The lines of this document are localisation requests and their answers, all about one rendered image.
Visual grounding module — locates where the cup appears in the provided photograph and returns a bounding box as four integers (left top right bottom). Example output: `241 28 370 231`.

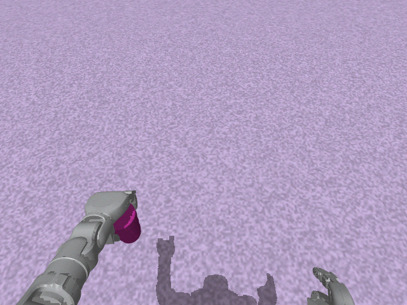
113 203 141 243

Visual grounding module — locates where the left robot hand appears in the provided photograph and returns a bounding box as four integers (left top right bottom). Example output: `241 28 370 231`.
85 191 137 244

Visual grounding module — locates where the left robot arm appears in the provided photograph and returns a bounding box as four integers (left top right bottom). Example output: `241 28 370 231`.
16 212 113 305

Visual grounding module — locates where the right robot hand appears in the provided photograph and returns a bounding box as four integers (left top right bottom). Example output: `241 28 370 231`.
307 267 355 305

